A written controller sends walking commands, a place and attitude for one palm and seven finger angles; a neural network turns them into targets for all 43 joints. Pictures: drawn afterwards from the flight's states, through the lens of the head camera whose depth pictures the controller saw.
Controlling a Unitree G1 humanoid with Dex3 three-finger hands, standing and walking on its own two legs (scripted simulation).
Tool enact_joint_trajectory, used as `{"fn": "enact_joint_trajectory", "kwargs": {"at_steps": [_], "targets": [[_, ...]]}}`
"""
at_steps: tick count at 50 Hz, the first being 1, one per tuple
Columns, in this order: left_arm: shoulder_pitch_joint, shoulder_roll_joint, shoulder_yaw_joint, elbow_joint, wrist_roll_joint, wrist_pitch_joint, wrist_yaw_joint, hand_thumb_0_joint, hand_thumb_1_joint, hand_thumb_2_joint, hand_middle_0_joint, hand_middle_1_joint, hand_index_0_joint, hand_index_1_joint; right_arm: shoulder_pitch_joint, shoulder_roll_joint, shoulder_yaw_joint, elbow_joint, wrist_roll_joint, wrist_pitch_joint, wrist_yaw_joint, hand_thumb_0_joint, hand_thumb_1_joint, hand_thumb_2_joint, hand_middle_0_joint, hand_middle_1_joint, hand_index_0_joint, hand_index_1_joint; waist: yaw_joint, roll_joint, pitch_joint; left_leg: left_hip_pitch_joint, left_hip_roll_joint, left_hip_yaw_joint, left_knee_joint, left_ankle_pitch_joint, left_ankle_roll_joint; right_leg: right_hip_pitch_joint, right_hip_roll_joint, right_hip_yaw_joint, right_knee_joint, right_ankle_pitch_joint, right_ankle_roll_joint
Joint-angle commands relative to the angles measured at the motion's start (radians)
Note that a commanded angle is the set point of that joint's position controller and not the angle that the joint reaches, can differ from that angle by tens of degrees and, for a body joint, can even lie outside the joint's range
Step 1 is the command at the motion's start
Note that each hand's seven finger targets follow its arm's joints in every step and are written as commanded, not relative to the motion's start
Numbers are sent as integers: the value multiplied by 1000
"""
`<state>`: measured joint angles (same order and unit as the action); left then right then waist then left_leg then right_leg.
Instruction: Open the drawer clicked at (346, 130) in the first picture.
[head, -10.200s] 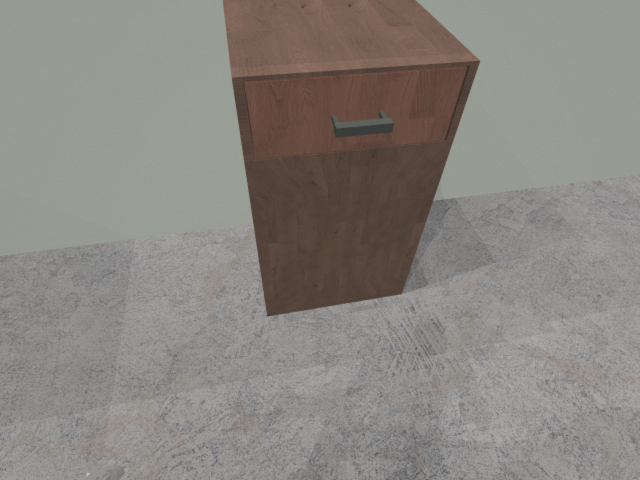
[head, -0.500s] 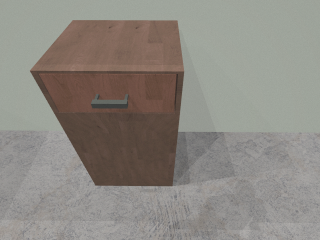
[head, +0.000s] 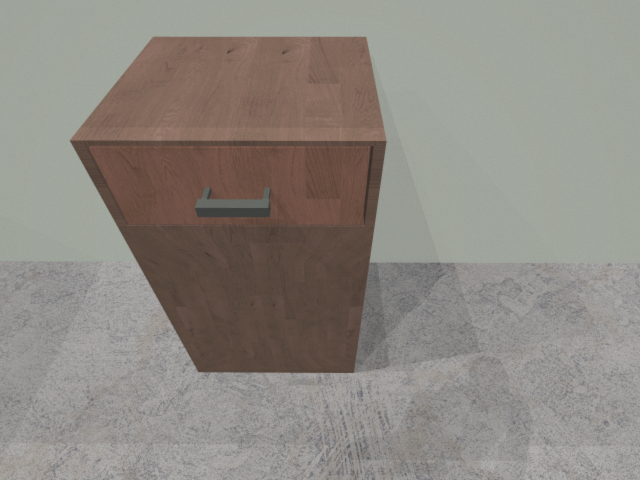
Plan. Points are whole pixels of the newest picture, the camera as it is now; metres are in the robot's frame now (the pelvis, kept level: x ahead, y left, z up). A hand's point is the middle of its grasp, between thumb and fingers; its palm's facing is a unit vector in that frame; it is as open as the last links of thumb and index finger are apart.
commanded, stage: look again from close up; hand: left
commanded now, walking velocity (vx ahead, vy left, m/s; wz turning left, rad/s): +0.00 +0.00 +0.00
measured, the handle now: (235, 200) +0.56 +0.18 +0.02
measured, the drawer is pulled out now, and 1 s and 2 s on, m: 0.00 0.00 0.00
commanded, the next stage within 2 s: raise the hand with hooked fingers in 0.14 s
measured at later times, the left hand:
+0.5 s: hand (168, 417) +0.20 +0.21 -0.03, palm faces +0.00 -0.37 -0.93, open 7.7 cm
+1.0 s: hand (161, 394) +0.22 +0.21 +0.01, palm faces +0.00 -0.10 -0.99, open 10.5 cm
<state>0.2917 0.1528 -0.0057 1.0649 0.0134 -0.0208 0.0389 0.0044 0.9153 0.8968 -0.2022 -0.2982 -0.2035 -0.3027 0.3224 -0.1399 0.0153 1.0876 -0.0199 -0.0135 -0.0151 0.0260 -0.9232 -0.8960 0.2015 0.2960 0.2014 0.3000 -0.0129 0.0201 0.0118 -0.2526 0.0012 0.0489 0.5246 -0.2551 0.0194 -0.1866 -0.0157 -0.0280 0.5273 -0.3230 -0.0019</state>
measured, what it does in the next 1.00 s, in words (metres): stands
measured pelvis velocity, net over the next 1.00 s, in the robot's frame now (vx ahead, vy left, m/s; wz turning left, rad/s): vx -0.01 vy -0.04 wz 0.00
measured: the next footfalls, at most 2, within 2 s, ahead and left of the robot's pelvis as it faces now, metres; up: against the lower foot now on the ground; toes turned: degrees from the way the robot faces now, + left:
none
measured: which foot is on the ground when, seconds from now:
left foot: down 0.00-1.00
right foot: down 0.00-1.00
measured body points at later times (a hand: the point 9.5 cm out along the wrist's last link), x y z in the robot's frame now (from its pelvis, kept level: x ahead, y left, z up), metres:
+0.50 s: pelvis -0.01 +0.00 -0.02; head +0.00 -0.03 +0.43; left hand +0.20 +0.22 +0.02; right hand +0.17 -0.25 -0.11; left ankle +0.02 +0.11 -0.73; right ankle -0.02 -0.12 -0.73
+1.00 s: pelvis -0.01 -0.04 -0.02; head +0.01 -0.07 +0.43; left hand +0.21 +0.21 +0.06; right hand +0.20 -0.24 -0.13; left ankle +0.02 +0.11 -0.73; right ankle -0.02 -0.12 -0.73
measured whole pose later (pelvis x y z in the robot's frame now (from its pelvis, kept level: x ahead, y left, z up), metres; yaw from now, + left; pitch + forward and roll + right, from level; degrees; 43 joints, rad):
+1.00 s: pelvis -0.01 -0.04 -0.02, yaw +0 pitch +6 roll +2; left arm 0.28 0.40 -0.03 -0.01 0.97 0.02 0.28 0.00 0.21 0.60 -0.27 -0.74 -0.27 -0.75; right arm 0.10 -0.20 0.02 0.60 -0.05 0.09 -0.02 0.02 -0.90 -0.90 0.20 0.30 0.20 0.30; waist 0.07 0.05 -0.07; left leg -0.49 0.03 0.03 0.71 -0.32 -0.02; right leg -0.45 0.01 -0.04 0.77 -0.42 -0.06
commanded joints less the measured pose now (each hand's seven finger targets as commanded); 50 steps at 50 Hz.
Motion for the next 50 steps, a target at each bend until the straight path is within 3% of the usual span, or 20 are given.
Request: {"fn": "enact_joint_trajectory", "kwargs": {"at_steps": [1,11,12,13,14,15,16,17,18,19,21,23,26,30,31,34,35,38,45,50], "targets": [[76,81,16,-25,0,-5,3,0,900,900,-200,-300,-200,-300,40,-106,-17,-29,3,-20,-9,0,-900,-900,200,300,200,300,15,-12,54,-2,102,-110,-142,93,33,-35,-63,61,-101,96,-36],[77,94,16,0,2,-3,1,0,900,900,-200,-300,-200,-300,3,-118,-16,-12,8,-23,-15,0,-900,-900,200,300,200,300,15,-7,33,57,105,-85,-125,210,29,-14,-75,66,-110,191,-27],[126,113,15,24,14,-18,40,0,900,900,-200,-300,-200,-300,-75,-150,-23,-76,19,-24,-9,0,-900,-900,200,300,200,300,38,-41,75,9,122,-73,58,359,0,-55,-117,122,-145,468,-16],[-638,422,6,-1546,148,-172,65,0,877,890,-202,-315,-202,-315,-52,-291,-40,-426,65,-171,-42,0,-900,-900,200,300,200,300,-48,264,-438,305,16,-55,-76,452,23,-32,-6,87,-6,440,-52],[-166,365,44,-1278,179,-93,145,0,853,880,-203,-330,-203,-330,-117,-207,-30,-368,51,-269,-88,0,-900,-900,200,300,200,300,40,351,-425,402,76,-78,-77,580,-5,-123,2,-2,89,155,-59],[101,169,-50,-1155,170,70,192,0,830,870,-205,-345,-205,-345,-141,-166,-53,-363,74,-301,-90,0,-900,-900,200,300,200,300,13,253,-260,214,73,-94,-137,421,-41,-217,20,-44,143,-29,-33],[117,28,-155,-1137,213,102,193,0,807,860,-207,-360,-207,-360,-136,-146,-40,-371,77,-312,-86,0,-900,-900,200,300,200,300,0,167,-129,116,65,-80,-108,320,-10,-234,10,-43,108,1,-26],[4,124,-130,-1219,295,92,224,0,783,850,-208,-375,-208,-375,-180,-204,-50,-428,57,-315,-75,0,-900,-900,200,300,200,300,-15,109,-35,7,42,-98,-72,148,-6,-267,14,-35,57,19,-34],[36,187,-96,-1208,413,84,260,0,760,840,-210,-390,-210,-390,-174,-231,-54,-449,31,-297,-71,0,-900,-900,200,300,200,300,-23,42,-78,-39,28,-98,-31,59,2,-297,25,-31,44,30,-44],[106,162,-125,-1151,519,88,287,0,737,830,-212,-405,-212,-405,-180,-228,-53,-491,9,-274,-62,0,-900,-900,200,300,200,300,-21,-46,-73,-77,17,-99,19,60,8,-341,37,-39,58,21,-46],[264,142,-127,-1077,740,99,340,0,690,810,-215,-435,-215,-435,-211,-228,-80,-564,-20,-211,-29,0,-900,-900,200,300,200,300,47,-148,-164,-129,9,-74,78,114,-7,-354,56,-28,105,-24,-54],[378,112,-134,-995,897,94,373,0,643,790,-218,-465,-218,-465,-274,-228,-89,-618,-42,-123,10,0,-900,-900,200,300,200,300,93,-220,-87,-234,-5,-53,117,52,-13,-407,62,17,117,-59,-69],[359,209,-45,-1076,1021,40,394,0,573,760,-223,-510,-223,-510,-331,-209,-77,-678,-32,-23,52,0,-900,-900,200,300,200,300,154,-203,-168,-306,-25,-29,160,70,-15,-341,40,89,174,75,-77],[163,365,87,-1252,1116,10,462,0,480,720,-230,-570,-230,-570,-337,-187,-73,-718,-45,33,55,0,-900,-900,200,300,200,300,151,-75,-286,-243,-54,-24,228,81,-5,-364,41,167,190,77,-74],[90,369,85,-1297,1119,11,480,0,457,710,-232,-585,-232,-585,-342,-185,-73,-729,-52,45,50,0,-900,-900,200,300,200,300,136,-13,-295,-221,-56,-22,239,67,-1,-379,36,176,182,60,-72],[-88,387,100,-1372,1081,-3,502,0,387,680,-237,-630,-237,-630,-351,-179,-76,-716,-60,57,27,0,-900,-900,200,300,200,300,80,42,-331,-158,-58,-32,295,59,13,-409,25,194,167,75,-63],[-170,399,98,-1399,1068,-12,500,0,363,670,-238,-645,-238,-645,-350,-177,-74,-702,-67,53,20,0,-900,-900,200,300,200,300,48,-5,-319,-162,-57,-45,316,39,17,-434,22,208,151,41,-56],[-191,373,49,-1338,1019,-18,459,0,293,640,-243,-690,-243,-690,-359,-179,-67,-683,-60,39,2,0,-900,-900,200,300,200,300,25,12,-267,-170,-57,-40,303,-3,26,-407,14,189,104,26,-42],[-59,410,69,-1229,960,58,291,0,130,570,-255,-795,-255,-795,-373,-181,-43,-657,-32,51,-19,0,-900,-900,200,300,200,300,85,-56,-253,-193,-51,-29,169,66,18,-166,1,174,54,244,-18],[-42,471,155,-1289,948,15,255,0,13,520,-263,-870,-263,-870,-364,-181,-44,-651,-34,48,-18,0,-900,-900,200,300,200,300,120,-76,-265,-160,-50,-26,107,125,17,-70,-4,142,53,357,-13]]}}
